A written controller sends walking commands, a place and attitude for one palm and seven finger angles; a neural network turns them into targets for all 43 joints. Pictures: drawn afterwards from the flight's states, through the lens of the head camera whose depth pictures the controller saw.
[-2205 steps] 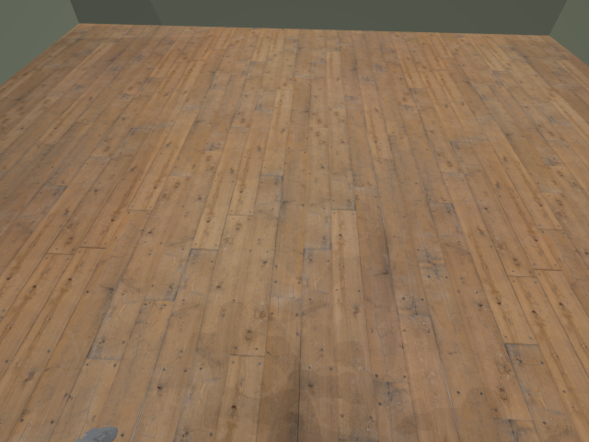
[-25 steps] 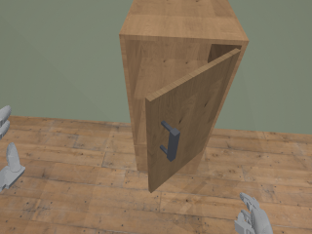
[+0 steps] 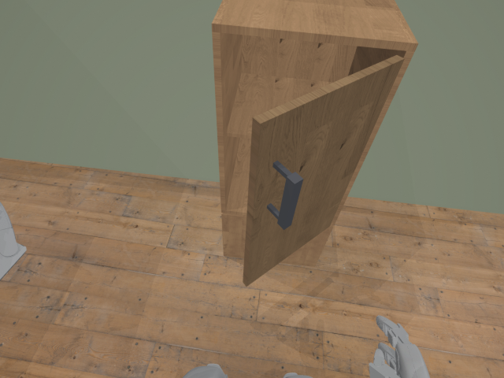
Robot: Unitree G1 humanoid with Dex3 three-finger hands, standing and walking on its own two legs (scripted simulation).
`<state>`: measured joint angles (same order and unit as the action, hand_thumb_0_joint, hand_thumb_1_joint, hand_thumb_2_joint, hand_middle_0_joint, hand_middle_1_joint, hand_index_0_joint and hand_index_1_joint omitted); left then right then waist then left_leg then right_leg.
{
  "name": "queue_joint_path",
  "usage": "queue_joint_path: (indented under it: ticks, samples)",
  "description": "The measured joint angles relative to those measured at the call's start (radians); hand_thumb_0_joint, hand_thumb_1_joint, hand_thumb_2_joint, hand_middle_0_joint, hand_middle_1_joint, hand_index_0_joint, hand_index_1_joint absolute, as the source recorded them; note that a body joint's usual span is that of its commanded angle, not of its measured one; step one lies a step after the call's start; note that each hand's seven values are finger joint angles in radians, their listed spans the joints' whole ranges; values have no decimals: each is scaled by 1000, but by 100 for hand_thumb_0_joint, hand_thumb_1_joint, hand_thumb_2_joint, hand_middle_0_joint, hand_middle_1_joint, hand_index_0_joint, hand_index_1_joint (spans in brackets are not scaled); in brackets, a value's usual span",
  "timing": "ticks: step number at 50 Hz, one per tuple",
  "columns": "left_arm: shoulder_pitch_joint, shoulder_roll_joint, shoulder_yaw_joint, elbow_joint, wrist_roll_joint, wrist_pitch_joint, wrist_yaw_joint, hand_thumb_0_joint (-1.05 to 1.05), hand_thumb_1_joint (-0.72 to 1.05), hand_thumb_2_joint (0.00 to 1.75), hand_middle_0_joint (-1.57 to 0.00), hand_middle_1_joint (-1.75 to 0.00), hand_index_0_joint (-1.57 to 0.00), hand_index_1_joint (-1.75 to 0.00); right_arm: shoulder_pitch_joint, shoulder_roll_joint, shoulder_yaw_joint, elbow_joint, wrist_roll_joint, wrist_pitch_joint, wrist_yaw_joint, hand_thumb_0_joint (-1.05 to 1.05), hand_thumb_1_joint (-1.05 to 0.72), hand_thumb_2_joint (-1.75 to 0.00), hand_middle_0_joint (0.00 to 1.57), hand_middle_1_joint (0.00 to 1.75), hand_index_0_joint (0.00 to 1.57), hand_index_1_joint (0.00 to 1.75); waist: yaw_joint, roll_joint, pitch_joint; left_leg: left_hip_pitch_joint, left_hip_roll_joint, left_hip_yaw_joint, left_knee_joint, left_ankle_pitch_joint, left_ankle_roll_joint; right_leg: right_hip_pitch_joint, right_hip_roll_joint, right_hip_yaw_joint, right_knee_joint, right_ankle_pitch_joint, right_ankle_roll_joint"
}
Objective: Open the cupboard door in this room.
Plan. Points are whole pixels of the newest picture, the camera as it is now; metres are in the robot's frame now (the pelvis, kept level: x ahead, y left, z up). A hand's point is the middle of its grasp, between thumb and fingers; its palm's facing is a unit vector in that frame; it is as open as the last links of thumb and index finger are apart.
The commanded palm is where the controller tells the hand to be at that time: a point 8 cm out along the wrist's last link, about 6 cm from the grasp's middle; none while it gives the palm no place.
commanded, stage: step back with the hand held close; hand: left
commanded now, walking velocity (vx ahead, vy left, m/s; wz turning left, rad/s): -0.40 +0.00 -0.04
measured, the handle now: (282, 196) +0.42 -0.03 +0.03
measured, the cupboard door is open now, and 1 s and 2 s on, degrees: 44 44 44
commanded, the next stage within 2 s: stop stepping back and stand still in 0.50 s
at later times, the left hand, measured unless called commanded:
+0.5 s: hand out of the picture +0.15 +0.25 +0.19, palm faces +0.39 -0.85 -0.36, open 7.4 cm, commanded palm +0.07 +0.29 +0.20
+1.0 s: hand out of the picture +0.04 +0.21 +0.19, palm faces +0.27 -0.82 -0.50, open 7.4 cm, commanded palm +0.00 +0.26 +0.20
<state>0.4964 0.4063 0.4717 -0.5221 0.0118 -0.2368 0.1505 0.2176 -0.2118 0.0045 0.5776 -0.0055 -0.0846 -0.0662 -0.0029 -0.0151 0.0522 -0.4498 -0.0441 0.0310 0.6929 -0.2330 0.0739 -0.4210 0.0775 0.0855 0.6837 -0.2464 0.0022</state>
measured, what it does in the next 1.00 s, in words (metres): walks backwards: right foot, then left foot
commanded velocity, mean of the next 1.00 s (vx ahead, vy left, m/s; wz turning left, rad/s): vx -0.14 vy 0.03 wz -0.02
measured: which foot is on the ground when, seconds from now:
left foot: down 0.00-0.58, up 0.60-0.70, down 0.72-0.92, up 0.94-1.00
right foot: down 0.00-0.18, up 0.20-0.54, down 0.56-1.00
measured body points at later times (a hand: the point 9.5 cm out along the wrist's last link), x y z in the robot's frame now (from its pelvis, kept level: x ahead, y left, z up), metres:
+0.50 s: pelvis -0.08 +0.00 +0.02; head -0.04 +0.04 +0.47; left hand +0.12 +0.29 +0.21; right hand +0.11 -0.21 -0.04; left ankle +0.08 +0.08 -0.71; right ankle -0.26 -0.13 -0.67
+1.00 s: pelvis -0.18 -0.02 +0.02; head -0.19 +0.00 +0.47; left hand +0.02 +0.25 +0.22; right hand -0.09 -0.29 -0.06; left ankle -0.10 +0.08 -0.68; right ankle -0.22 -0.11 -0.71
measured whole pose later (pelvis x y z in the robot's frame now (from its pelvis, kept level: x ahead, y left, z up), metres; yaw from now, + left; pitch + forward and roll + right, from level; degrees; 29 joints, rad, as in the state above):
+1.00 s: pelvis -0.18 -0.02 +0.02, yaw -7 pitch +0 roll +0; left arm 0.66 0.45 0.43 -0.54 -0.04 -0.21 0.13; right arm 0.30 -0.22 -0.01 0.66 -0.01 -0.12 -0.07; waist -0.03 -0.04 -0.06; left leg -0.51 -0.02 0.00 0.85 -0.28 -0.01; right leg -0.19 0.04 -0.01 0.52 -0.33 -0.05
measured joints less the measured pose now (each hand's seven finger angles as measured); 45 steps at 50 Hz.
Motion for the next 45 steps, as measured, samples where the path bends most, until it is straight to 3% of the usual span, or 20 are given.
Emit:
queue_joint_path:
  ticks: [7,10,12,14,16,19,22,25,27,28,29,30,32,34,36,39,43,45]
  samples:
    - [34,16,-38,-71,-21,-15,0,1,89,90,-21,-30,-21,-30,-28,-8,-19,15,3,11,18,1,-90,-90,20,30,21,30,-23,-21,2,-43,-2,-25,21,-107,-51,-20,-18,-26,-55,50,0]
    - [53,51,-18,-96,-22,-24,1,1,89,90,-22,-30,-21,-30,-32,-15,-24,5,3,15,9,1,-90,-90,20,30,21,30,-25,-26,8,-46,11,-10,-31,56,-14,-39,-18,-30,-36,34,14]
    - [56,64,6,-84,-14,-31,-2,1,88,90,-22,-30,-21,-30,-37,-11,-32,11,-3,-1,-1,1,-91,-90,20,30,20,30,-19,-6,11,-50,25,-16,-37,82,8,-65,16,-17,157,-79,22]
    - [57,69,26,-71,-21,-26,1,1,88,90,-22,-30,-21,-30,-40,7,-36,30,-8,-21,-2,1,-91,-90,20,30,20,30,-5,4,-1,-43,41,-20,-78,94,9,-56,39,-16,334,-158,24]
    - [58,57,32,-64,-34,-17,13,1,89,90,-22,-30,-21,-30,-41,27,-28,51,-10,-39,2,1,-91,-90,20,30,20,30,17,3,-26,-36,61,-12,-139,129,1,-11,33,-31,392,-209,26]
    - [36,15,4,-56,-47,0,26,1,89,90,-21,-30,-21,-30,-51,51,-5,71,-15,-62,8,1,-91,-90,20,30,20,30,41,2,-60,-29,90,4,-241,196,-7,91,5,-56,317,-260,25]
    - [-9,-10,-38,-47,-53,18,20,1,89,90,-21,-30,-21,-30,-72,70,18,72,-19,-75,14,1,-90,-90,20,30,21,30,43,-1,-76,-28,109,10,-344,274,-18,191,-9,-75,167,-293,12]
    - [-32,8,-54,-51,-68,19,1,1,89,90,-21,-30,-20,-30,-102,86,33,55,-25,-78,25,1,-90,-90,20,30,21,30,31,-8,-78,-43,121,20,-422,349,-33,272,-12,-99,-25,-288,-11]
    - [-22,50,-33,-68,-81,10,-13,1,89,90,-21,-30,-20,-30,-126,94,41,33,-28,-69,35,1,-90,-90,21,30,21,30,26,-29,-67,-69,123,43,-427,379,-44,322,-22,-106,-194,-207,-31]
    - [-8,81,-9,-84,-88,1,-17,1,89,90,-21,-30,-20,-30,-140,98,47,19,-27,-61,39,1,-90,-90,21,30,21,30,31,-57,-59,-95,118,68,-396,373,-53,336,-43,-91,-266,-158,-44]
    - [0,93,1,-90,-88,-13,-24,1,89,90,-21,-30,-20,-30,-154,91,50,17,-27,-54,40,1,-90,-90,21,30,21,30,33,-55,-46,-126,125,70,-335,330,-63,333,-44,-80,-275,-178,-24]
    - [6,93,-5,-89,-82,-24,-31,1,89,90,-21,-30,-20,-30,-157,79,50,28,-28,-46,39,0,-90,-90,21,30,21,30,30,-35,-32,-148,131,43,-267,238,-74,329,-29,-79,-254,-187,-15]
    - [35,107,-16,-97,-73,-27,-42,1,89,90,-21,-30,-21,-30,-122,64,47,52,-17,-31,33,0,-90,-90,21,30,21,30,32,-43,-38,-168,97,2,-84,42,-92,331,-34,-66,-227,-190,-11]
    - [86,117,-5,-106,-65,-18,-44,1,89,90,-21,-30,-21,-30,-63,50,50,57,-6,-11,21,1,-90,-90,21,30,21,30,26,-69,-69,-134,59,8,13,-1,-88,335,-53,-52,-211,-193,-10]
    - [117,106,-2,-96,-66,0,-36,1,88,90,-22,-30,-21,-30,-7,17,45,54,3,-4,7,1,-90,-90,21,30,21,30,13,-57,-99,-40,42,13,-41,97,-71,336,-54,-63,-179,-203,-2]
    - [68,87,-11,-20,-73,30,-20,1,88,90,-22,-30,-21,-30,19,-10,16,74,14,-13,-11,1,-90,-90,20,30,21,30,-12,-58,-95,14,18,15,-109,52,-21,292,-72,-77,-70,-217,18]
    - [34,59,-17,36,-70,64,-7,1,89,90,-21,-30,-21,-30,27,-18,0,65,1,-51,-10,1,-91,-90,20,30,20,30,-41,-49,-64,42,15,15,-191,137,-22,228,-53,-78,-38,-273,7]
    - [64,52,-25,19,-67,64,-8,1,89,90,-21,-30,-21,-30,39,-19,-2,45,-1,-56,-6,1,-91,-90,20,30,20,30,-63,-32,-56,40,16,-1,-206,140,-34,234,-45,-102,-98,-198,-19]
